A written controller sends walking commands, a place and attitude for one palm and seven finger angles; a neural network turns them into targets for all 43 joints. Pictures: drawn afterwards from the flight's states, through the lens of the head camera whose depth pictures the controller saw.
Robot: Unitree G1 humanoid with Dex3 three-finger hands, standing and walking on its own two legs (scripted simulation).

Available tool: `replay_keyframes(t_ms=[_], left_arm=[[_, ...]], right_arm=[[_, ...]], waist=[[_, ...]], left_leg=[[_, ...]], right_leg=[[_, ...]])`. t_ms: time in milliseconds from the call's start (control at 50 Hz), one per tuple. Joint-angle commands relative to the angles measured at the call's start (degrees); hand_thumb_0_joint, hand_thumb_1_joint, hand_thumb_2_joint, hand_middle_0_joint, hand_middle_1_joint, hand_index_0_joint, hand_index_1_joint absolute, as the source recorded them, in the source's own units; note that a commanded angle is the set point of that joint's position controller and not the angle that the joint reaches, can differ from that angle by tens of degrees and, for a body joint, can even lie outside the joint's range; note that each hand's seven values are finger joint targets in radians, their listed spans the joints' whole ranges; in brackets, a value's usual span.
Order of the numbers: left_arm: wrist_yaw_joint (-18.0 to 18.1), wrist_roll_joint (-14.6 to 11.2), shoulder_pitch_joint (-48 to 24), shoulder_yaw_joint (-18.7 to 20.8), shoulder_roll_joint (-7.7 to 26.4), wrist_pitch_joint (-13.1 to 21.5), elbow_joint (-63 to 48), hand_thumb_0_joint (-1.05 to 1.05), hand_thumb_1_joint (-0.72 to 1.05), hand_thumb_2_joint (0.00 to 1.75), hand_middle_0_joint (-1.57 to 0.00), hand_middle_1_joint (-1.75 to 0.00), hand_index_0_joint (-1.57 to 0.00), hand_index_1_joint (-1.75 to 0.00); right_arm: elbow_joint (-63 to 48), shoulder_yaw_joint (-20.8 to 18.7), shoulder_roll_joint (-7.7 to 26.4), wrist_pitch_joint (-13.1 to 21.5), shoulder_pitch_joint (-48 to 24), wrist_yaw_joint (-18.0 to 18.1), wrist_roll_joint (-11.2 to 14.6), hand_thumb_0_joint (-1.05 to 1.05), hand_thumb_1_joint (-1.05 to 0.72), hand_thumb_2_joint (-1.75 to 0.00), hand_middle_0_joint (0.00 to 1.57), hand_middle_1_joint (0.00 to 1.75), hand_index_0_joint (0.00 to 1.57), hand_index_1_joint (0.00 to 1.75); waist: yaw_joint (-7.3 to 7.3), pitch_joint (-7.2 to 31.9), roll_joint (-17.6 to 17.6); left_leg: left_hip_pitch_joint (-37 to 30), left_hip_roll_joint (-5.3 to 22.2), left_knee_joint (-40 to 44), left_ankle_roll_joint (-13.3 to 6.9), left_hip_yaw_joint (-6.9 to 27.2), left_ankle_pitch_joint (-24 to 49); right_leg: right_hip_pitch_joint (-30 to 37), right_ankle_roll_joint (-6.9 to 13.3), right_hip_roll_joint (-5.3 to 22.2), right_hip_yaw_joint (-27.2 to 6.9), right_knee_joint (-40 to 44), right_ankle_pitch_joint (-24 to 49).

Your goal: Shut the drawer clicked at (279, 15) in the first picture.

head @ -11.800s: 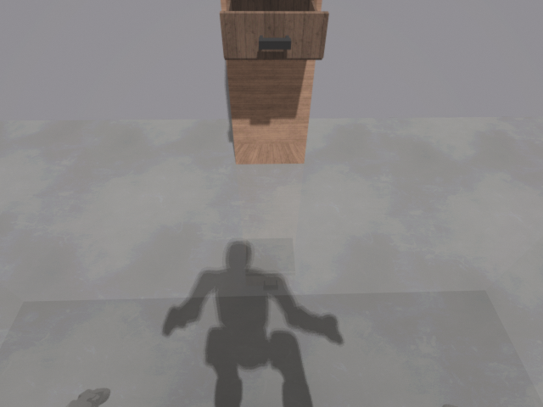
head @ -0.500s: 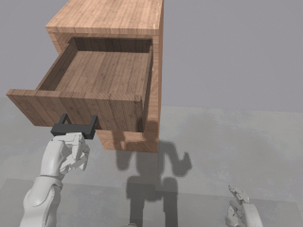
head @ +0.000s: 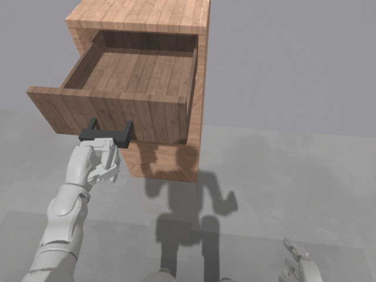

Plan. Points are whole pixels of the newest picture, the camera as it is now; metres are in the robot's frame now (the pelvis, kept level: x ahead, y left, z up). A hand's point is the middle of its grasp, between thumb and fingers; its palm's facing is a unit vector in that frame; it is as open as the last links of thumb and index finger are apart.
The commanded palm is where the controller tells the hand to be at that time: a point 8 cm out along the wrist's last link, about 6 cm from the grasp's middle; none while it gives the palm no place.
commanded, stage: push the drawer shut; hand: left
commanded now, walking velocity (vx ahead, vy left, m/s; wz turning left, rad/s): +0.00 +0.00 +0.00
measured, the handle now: (108, 130) +0.41 +0.20 +0.08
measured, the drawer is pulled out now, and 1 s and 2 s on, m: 0.27 0.15 0.01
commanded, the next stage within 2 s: none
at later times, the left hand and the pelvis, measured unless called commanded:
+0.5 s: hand (127, 134) +0.41 +0.16 +0.07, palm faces -0.06 -1.00 -0.04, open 2.9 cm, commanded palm +0.40 +0.21 +0.07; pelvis +0.00 +0.01 +0.00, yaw -1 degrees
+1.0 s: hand (132, 121) +0.45 +0.16 +0.07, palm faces -0.05 -1.00 -0.03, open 3.1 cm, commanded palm +0.45 +0.20 +0.07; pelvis +0.00 +0.01 -0.01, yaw -2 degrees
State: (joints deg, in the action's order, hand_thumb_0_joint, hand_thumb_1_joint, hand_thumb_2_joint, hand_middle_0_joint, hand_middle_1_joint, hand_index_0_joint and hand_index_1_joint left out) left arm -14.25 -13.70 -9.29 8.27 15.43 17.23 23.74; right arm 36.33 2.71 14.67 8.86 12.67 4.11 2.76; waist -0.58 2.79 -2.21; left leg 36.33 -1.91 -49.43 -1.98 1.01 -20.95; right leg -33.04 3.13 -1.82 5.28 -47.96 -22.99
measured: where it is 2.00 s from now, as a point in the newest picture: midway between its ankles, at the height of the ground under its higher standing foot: outside the picture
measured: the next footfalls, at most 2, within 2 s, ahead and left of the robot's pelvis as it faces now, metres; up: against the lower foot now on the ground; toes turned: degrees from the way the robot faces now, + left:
none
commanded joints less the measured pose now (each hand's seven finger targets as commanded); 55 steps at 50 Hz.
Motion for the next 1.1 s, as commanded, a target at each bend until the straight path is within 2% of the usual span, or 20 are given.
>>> replay_keyframes(t_ms=[0,80,160,180,240,280,340,360,400,440,520,580,660,740,820,920,960,1020,1040,1080], left_arm=[[1.9,-1.2,-29.6,2.3,8.3,3.3,-8.8,0.0,0.9,0.9,-1.4,-1.6,-1.4,-1.6],[2.4,-0.4,-34.2,2.7,9.7,3.6,-4.4,0.0,0.9,0.9,-1.4,-1.6,-1.4,-1.6],[3.0,-0.1,-38.7,1.9,8.6,4.0,-1.4,0.0,0.9,0.9,-1.4,-1.6,-1.4,-1.6],[3.3,0.2,-39.0,3.3,10.2,4.3,-0.4,0.0,0.9,0.9,-1.4,-1.6,-1.4,-1.6],[3.5,0.7,-41.1,2.8,9.4,4.7,1.7,0.0,0.9,0.9,-1.4,-1.6,-1.4,-1.6],[3.8,1.2,-42.3,4.3,11.3,5.2,3.6,0.0,0.9,0.9,-1.4,-1.6,-1.4,-1.6],[3.9,1.4,-45.1,2.3,8.6,5.5,5.4,0.0,0.9,0.9,-1.4,-1.6,-1.4,-1.6],[4.1,1.7,-45.8,2.5,9.0,5.6,5.7,0.0,0.9,0.9,-1.4,-1.6,-1.4,-1.6],[4.6,2.3,-47.3,4.0,10.9,5.9,7.2,0.0,0.9,0.9,-1.4,-1.6,-1.4,-1.6],[4.7,2.2,-48.6,3.2,9.5,6.0,9.0,0.0,0.9,0.9,-1.4,-1.6,-1.4,-1.6],[4.7,2.6,-49.9,5.7,12.1,6.8,11.2,0.0,0.9,0.9,-1.4,-1.6,-1.4,-1.6],[4.2,2.8,-49.9,6.2,12.4,7.6,11.2,0.0,0.9,0.9,-1.4,-1.6,-1.4,-1.6],[4.0,2.6,-52.1,4.8,10.4,7.9,13.4,0.0,0.9,0.9,-1.4,-1.6,-1.4,-1.6],[3.9,2.9,-53.9,7.3,13.3,8.5,15.0,0.0,0.9,0.9,-1.4,-1.6,-1.4,-1.6],[3.5,3.0,-57.5,6.8,13.2,8.8,17.0,0.0,0.9,0.9,-1.4,-1.6,-1.4,-1.6],[3.2,3.7,-64.2,7.2,15.1,9.5,19.5,0.0,0.9,0.9,-1.4,-1.6,-1.4,-1.6],[3.0,3.8,-65.5,5.6,13.2,9.4,21.5,0.0,0.9,0.9,-1.4,-1.6,-1.4,-1.6],[3.1,4.2,-69.7,5.3,13.7,9.9,21.8,0.0,0.9,0.9,-1.4,-1.6,-1.4,-1.6],[3.3,4.6,-69.3,6.5,15.2,9.8,23.2,0.0,0.9,0.9,-1.4,-1.6,-1.4,-1.6],[3.7,4.6,-70.9,6.1,14.8,9.9,23.9,0.0,0.9,0.9,-1.4,-1.6,-1.4,-1.6]], right_arm=[[-6.9,-2.6,7.9,2.3,-1.1,0.6,0.4,0.0,-0.9,-0.9,0.2,0.3,0.2,0.3],[-6.3,-2.4,8.2,1.5,-0.2,0.4,0.4,0.0,-0.9,-0.9,0.2,0.3,0.2,0.3],[-6.2,-2.7,8.3,1.1,1.0,0.1,0.3,0.0,-0.9,-0.9,0.2,0.3,0.2,0.3],[-6.0,-2.8,8.6,0.9,1.7,-0.1,0.2,0.0,-0.9,-0.9,0.2,0.3,0.2,0.3],[-5.8,-3.0,8.5,0.4,2.6,-0.5,0.1,0.0,-0.9,-0.9,0.2,0.3,0.2,0.3],[-5.5,-3.1,8.9,0.0,3.5,-0.7,-0.1,0.0,-0.9,-0.9,0.2,0.3,0.2,0.3],[-5.3,-3.3,8.7,-0.5,4.3,-1.0,-0.1,0.0,-0.9,-0.9,0.2,0.3,0.2,0.3],[-5.2,-3.4,8.9,-0.7,4.7,-1.1,-0.2,0.0,-0.9,-0.9,0.2,0.3,0.2,0.3],[-4.7,-3.6,9.2,-1.3,5.5,-1.2,-0.4,0.0,-0.9,-0.9,0.2,0.3,0.2,0.3],[-4.6,-3.6,9.0,-1.6,6.1,-1.4,-0.5,0.0,-0.9,-0.9,0.2,0.3,0.2,0.3],[-4.2,-3.8,9.2,-2.4,7.5,-1.7,-0.7,0.0,-0.9,-0.9,0.2,0.3,0.2,0.3],[-4.6,-3.9,9.1,-2.9,8.0,-2.0,-0.9,0.0,-0.9,-0.9,0.2,0.3,0.2,0.3],[-4.3,-3.9,8.8,-3.7,8.5,-2.3,-0.8,0.0,-0.9,-0.9,0.2,0.3,0.2,0.3],[-4.0,-4.1,9.0,-4.3,9.3,-2.4,-1.0,0.0,-0.9,-0.9,0.2,0.3,0.2,0.3],[-3.4,-3.9,8.9,-4.8,9.9,-2.3,-1.0,0.0,-0.9,-0.9,0.2,0.3,0.2,0.3],[-2.7,-3.7,9.1,-5.0,10.6,-2.1,-1.1,0.0,-0.9,-0.9,0.2,0.3,0.2,0.3],[-2.6,-3.5,8.9,-4.9,10.8,-2.2,-1.1,0.0,-0.9,-0.9,0.2,0.3,0.2,0.3],[-2.2,-3.5,9.1,-4.6,11.5,-2.2,-1.3,0.0,-0.9,-0.9,0.2,0.3,0.2,0.3],[-2.0,-3.6,9.4,-4.6,11.8,-2.2,-1.4,0.0,-0.9,-0.9,0.2,0.3,0.2,0.3],[-1.8,-3.7,9.5,-4.4,12.5,-2.2,-1.5,0.0,-0.9,-0.9,0.2,0.3,0.2,0.3]], waist=[[-4.72,14.1,1.6],[-5.06,13.7,0.5],[-5.08,15.6,-0.5],[-4.92,16.8,0.5],[-5.02,17.8,-0.3],[-5.03,17.6,0.9],[-5.7,17.7,0.2],[-5.51,18.4,-1.8],[-5.82,18.7,-1.0],[-6.38,18.8,0.7],[-5.92,20.7,1.4],[-5.21,22.6,-2.1],[-6.43,21.0,0.0],[-6.03,21.7,-0.4],[-7.3,21.4,0.6],[-8.46,21.8,-0.7],[-8.99,21.0,-0.9],[-9.68,23.0,-3.6],[-9.31,23.1,-3.3],[-10.21,24.0,-1.5]], left_leg=[[-8.7,1.6,8.4,0.0,2.5,-2.0],[-8.4,1.8,8.9,0.2,3.0,-3.7],[-9.9,1.7,9.1,0.5,3.3,-3.2],[-9.7,1.8,8.9,0.4,3.6,-2.5],[-10.5,1.8,8.7,0.6,3.3,-0.7],[-10.1,2.0,8.6,0.5,3.8,0.0],[-11.2,2.1,8.5,0.6,3.6,1.2],[-12.1,2.2,8.5,0.9,3.9,1.7],[-12.3,2.3,8.1,0.8,4.1,2.4],[-11.9,2.3,7.9,0.6,3.7,2.9],[-11.4,2.2,7.1,0.5,3.3,6.1],[-13.0,2.2,6.6,0.8,3.1,8.6],[-12.5,2.4,6.2,0.7,2.9,8.9],[-11.9,2.3,5.7,0.6,2.5,9.1],[-11.2,2.3,4.9,0.2,2.4,9.1],[-9.9,2.3,4.1,0.1,2.7,6.2],[-8.9,2.2,4.0,0.0,2.7,4.4],[-9.8,2.3,3.3,0.0,3.1,4.1],[-9.4,2.4,3.1,0.1,3.5,3.5],[-9.0,2.4,2.7,-0.2,3.6,3.7]], right_leg=[[1.6,-2.3,1.4,-6.4,10.3,-0.1],[0.4,-2.1,1.2,-5.8,9.8,-1.0],[-0.1,-1.9,1.1,-5.5,9.3,0.3],[0.2,-1.9,0.9,-5.3,8.7,0.8],[0.1,-1.8,0.8,-5.2,8.6,2.4],[-0.2,-1.7,0.6,-5.0,8.2,2.8],[-1.5,-1.7,0.5,-4.7,8.0,4.1],[-2.3,-1.5,0.5,-4.6,7.6,4.3],[-2.8,-1.6,0.4,-4.5,7.4,4.8],[-2.6,-1.7,0.3,-4.6,7.6,5.3],[-0.8,-1.7,0.2,-4.8,6.9,8.1],[-0.7,-1.3,0.0,-5.0,6.2,10.0],[-2.0,-1.6,-0.2,-4.8,6.5,10.5],[-1.4,-1.6,-0.3,-5.2,6.2,11.2],[-2.4,-1.8,-0.4,-5.4,6.1,11.6],[-4.5,-1.9,-0.5,-5.8,5.8,8.7],[-5.6,-1.9,-0.5,-5.8,5.9,7.0],[-7.4,-1.8,-0.6,-5.9,5.1,6.1],[-7.9,-1.6,-0.7,-5.8,5.0,5.4],[-8.3,-1.8,-0.9,-5.8,4.8,5.5]])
